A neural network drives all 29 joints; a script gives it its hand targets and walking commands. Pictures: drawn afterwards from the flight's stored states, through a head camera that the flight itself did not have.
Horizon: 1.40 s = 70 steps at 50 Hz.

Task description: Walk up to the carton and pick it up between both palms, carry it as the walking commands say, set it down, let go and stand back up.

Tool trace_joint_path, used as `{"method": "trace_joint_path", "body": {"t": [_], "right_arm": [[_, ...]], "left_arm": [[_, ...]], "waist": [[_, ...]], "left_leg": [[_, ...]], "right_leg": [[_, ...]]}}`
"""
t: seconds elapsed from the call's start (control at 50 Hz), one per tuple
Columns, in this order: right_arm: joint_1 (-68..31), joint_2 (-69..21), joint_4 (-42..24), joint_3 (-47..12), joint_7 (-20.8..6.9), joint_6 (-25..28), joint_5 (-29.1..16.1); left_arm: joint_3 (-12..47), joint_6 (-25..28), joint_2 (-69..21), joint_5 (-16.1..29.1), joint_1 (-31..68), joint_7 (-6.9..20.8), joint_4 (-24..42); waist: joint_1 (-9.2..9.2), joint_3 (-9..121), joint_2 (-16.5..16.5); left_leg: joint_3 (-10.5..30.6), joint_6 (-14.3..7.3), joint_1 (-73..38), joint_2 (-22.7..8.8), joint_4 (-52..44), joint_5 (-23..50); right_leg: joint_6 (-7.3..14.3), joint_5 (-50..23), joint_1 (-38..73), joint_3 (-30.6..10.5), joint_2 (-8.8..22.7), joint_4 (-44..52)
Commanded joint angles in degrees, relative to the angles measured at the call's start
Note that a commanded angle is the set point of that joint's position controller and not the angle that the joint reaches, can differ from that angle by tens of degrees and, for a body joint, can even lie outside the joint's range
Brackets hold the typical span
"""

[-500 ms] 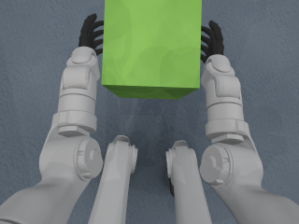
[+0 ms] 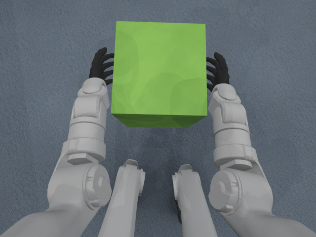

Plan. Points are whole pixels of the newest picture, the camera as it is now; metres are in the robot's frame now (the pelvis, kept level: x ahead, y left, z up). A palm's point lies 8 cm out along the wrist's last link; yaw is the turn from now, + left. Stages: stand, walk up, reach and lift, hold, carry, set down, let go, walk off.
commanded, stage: reach and lift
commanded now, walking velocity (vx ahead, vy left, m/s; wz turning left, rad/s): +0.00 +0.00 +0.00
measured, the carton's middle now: (158, 85) +0.50 +0.03 -0.13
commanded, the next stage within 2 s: none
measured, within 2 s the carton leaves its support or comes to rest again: neither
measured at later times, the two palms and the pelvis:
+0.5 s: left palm (89, 76) +0.45 +0.17 +0.01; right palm (233, 83) +0.46 -0.12 +0.02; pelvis +0.02 +0.00 +0.06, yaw +1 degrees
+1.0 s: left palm (77, 73) +0.42 +0.16 +0.08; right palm (255, 80) +0.43 -0.13 +0.09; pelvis +0.04 +0.00 +0.13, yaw +1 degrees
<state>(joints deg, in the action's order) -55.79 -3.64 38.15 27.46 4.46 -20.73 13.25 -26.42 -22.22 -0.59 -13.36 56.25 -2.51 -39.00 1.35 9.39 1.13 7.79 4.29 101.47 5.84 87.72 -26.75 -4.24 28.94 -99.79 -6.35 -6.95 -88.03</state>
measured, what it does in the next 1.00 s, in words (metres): rises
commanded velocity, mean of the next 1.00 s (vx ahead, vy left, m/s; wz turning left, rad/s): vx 0.00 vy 0.00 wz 0.00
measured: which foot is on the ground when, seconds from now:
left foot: down 0.00-1.00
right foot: down 0.00-1.00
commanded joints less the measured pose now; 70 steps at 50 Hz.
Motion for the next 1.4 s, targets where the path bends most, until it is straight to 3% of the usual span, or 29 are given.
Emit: {"method": "trace_joint_path", "body": {"t": [0.0, 0.42, 1.38], "right_arm": [[-37.4, -60.1, 3.1, -30.5, -14.1, 1.0, -8.6], [-27.7, -62.2, 2.1, -32.3, -14.6, 2.3, -7.8], [-2.6, -64.2, -3.6, -37.7, -17.4, 2.0, -4.5]], "left_arm": [[30.3, 1.7, -61.7, 9.6, 36.9, 14.3, -1.5], [31.8, 2.9, -64.7, 8.3, 27.1, 14.1, -0.9], [37.1, 2.6, -66.7, 5.0, 2.4, 16.0, 7.3]], "waist": [[0.73, 56.1, -1.4], [0.20, 49.6, -1.6], [-0.59, 30.1, -1.1]], "left_leg": [[-11.9, -1.1, -37.1, 3.9, -9.4, 16.1], [-9.7, -1.5, -47.8, 3.6, -19.9, 17.2], [-5.8, -2.2, -77.0, 1.1, -49.6, 27.3]], "right_leg": [[1.6, -14.3, 28.1, 10.5, -4.0, 10.4], [1.8, -15.8, 38.2, 8.6, -3.2, 20.6], [2.8, -27.7, 71.4, 4.0, 0.2, 50.7]]}}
